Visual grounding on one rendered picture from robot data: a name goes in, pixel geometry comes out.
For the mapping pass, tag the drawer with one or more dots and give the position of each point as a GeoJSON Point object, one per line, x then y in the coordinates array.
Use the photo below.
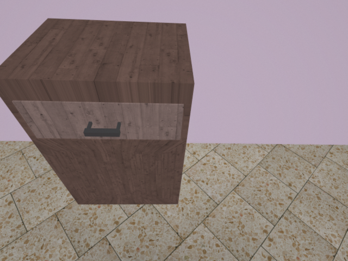
{"type": "Point", "coordinates": [67, 120]}

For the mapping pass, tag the handle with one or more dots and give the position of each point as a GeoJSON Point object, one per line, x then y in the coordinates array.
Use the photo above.
{"type": "Point", "coordinates": [110, 132]}

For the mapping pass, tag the cabinet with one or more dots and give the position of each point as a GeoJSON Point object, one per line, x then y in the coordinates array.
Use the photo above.
{"type": "Point", "coordinates": [106, 61]}

